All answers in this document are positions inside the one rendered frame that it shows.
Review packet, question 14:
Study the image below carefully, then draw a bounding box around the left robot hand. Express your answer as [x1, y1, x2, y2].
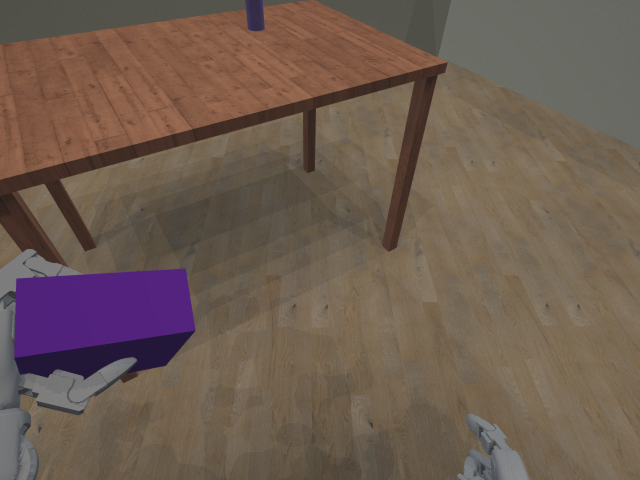
[0, 249, 137, 415]

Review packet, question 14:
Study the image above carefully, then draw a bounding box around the sponge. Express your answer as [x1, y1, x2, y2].
[14, 269, 196, 380]

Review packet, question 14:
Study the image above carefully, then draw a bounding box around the right robot hand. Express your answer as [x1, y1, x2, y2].
[457, 414, 530, 480]

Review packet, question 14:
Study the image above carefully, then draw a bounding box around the left robot forearm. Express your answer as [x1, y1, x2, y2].
[0, 408, 39, 480]

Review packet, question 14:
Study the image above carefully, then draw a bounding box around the table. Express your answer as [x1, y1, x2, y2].
[0, 0, 448, 383]

